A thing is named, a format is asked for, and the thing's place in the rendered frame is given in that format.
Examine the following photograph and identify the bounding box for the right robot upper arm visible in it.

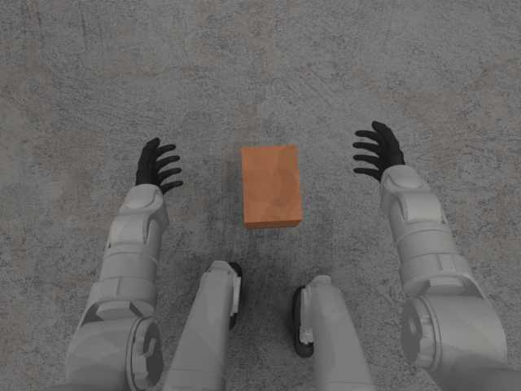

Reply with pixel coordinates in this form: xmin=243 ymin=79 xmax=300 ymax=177
xmin=401 ymin=294 xmax=521 ymax=391

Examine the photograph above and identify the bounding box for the right robot hand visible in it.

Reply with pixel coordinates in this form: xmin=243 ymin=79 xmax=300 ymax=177
xmin=352 ymin=121 xmax=405 ymax=183

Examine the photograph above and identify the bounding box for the carton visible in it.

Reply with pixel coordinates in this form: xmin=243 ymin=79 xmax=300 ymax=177
xmin=241 ymin=144 xmax=303 ymax=230

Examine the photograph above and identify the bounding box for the left robot thigh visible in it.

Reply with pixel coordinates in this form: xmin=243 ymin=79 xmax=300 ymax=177
xmin=162 ymin=269 xmax=241 ymax=391

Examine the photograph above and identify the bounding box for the left robot upper arm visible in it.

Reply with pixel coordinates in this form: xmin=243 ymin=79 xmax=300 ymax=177
xmin=38 ymin=316 xmax=164 ymax=391

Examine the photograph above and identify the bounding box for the robot right forearm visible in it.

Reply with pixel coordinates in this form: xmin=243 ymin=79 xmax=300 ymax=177
xmin=379 ymin=165 xmax=507 ymax=359

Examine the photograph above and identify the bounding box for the robot left shin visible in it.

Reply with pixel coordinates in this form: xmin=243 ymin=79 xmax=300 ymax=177
xmin=200 ymin=261 xmax=235 ymax=317

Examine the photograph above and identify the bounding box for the left robot hand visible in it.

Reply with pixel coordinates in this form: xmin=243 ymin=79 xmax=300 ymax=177
xmin=135 ymin=138 xmax=183 ymax=195

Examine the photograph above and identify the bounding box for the robot left forearm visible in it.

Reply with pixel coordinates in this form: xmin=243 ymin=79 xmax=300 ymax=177
xmin=64 ymin=184 xmax=170 ymax=384

